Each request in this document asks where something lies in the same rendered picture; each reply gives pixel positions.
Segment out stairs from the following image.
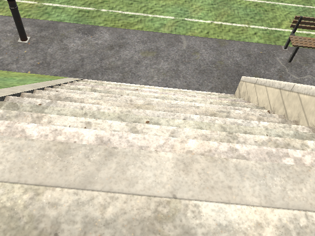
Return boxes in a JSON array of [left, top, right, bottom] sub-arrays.
[[0, 79, 315, 167]]

